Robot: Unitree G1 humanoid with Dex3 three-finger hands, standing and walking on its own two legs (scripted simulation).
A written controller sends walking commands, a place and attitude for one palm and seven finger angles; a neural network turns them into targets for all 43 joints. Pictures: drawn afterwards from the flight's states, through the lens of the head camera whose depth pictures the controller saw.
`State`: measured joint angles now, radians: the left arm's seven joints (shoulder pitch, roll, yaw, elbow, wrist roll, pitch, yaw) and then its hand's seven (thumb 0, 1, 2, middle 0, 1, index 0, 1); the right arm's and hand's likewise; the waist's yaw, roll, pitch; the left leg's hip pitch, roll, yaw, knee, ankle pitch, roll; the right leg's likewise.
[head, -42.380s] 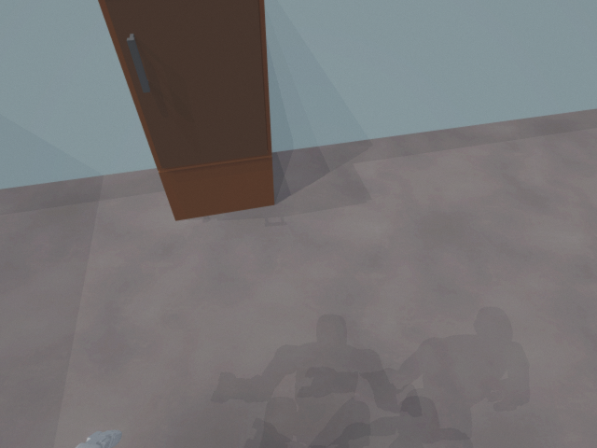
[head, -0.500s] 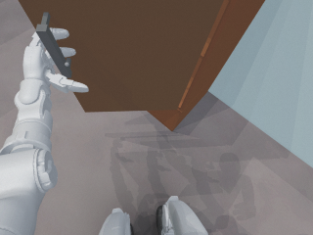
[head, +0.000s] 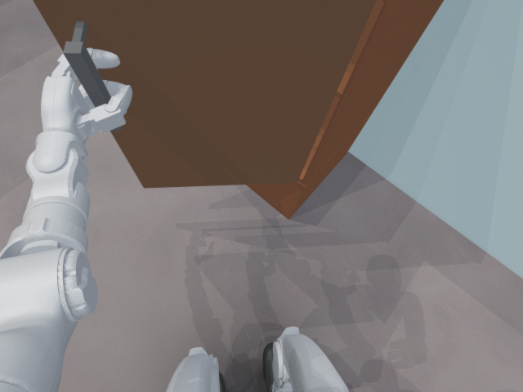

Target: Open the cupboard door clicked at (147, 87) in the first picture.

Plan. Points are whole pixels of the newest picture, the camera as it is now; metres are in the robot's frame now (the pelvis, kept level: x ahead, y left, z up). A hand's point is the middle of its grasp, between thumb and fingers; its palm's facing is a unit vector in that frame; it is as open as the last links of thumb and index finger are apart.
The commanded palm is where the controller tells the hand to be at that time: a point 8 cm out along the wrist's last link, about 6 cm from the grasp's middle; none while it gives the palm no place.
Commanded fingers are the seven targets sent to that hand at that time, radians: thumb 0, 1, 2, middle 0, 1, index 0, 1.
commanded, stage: close the thumb around the handle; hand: left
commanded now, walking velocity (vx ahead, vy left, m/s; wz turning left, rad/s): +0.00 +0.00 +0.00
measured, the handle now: (99, 82) +0.57 +0.20 +0.06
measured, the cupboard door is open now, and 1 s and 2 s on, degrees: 45 71 86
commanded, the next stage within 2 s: pull the door open along its arc in 0.16 s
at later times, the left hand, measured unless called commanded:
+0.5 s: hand (113, 115) +0.50 +0.17 +0.06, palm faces -0.03 -1.00 -0.03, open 5.5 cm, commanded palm +0.45 +0.21 +0.06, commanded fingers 0.00 0.90 0.90 -0.40 -1.35 -0.40 -1.35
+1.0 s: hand (152, 211) +0.36 +0.11 +0.06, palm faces +0.24 -0.97 +0.03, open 5.8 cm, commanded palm +0.30 +0.17 +0.06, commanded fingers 0.00 0.90 0.90 -0.40 -1.35 -0.40 -1.35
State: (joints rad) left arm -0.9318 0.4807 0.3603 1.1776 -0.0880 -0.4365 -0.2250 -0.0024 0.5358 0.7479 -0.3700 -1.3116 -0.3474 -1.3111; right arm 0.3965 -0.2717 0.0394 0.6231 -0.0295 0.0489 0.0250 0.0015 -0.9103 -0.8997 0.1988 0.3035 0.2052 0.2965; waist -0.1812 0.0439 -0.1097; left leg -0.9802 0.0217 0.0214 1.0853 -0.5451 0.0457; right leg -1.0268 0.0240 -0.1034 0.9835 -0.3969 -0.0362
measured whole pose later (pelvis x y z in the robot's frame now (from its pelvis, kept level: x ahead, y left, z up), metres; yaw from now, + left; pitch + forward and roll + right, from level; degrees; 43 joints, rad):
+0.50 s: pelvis +0.00 +0.00 +0.01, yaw -1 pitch +24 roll -3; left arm -0.81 0.45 0.38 1.08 -0.11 -0.44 -0.24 0.00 0.78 0.81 -0.39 -1.35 -0.36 -1.35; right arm 0.40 -0.27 0.03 0.59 -0.01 0.07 0.03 0.00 -0.91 -0.90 0.20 0.30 0.20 0.30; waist -0.17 0.04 -0.12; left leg -0.93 0.03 0.05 1.05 -0.54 0.05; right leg -0.99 0.03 -0.08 0.96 -0.39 -0.03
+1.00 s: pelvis +0.01 -0.01 +0.02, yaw +0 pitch +18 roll +0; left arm -0.12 0.01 0.05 0.35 -0.05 -0.41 0.23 0.00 0.71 0.77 -0.38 -1.32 -0.36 -1.31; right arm 0.21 -0.21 -0.01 0.52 -0.03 0.02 0.06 0.01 -0.91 -0.90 0.20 0.30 0.20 0.30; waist -0.02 0.03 -0.15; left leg -0.75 0.00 0.06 0.98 -0.53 0.03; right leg -0.84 0.01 -0.06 0.95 -0.42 -0.04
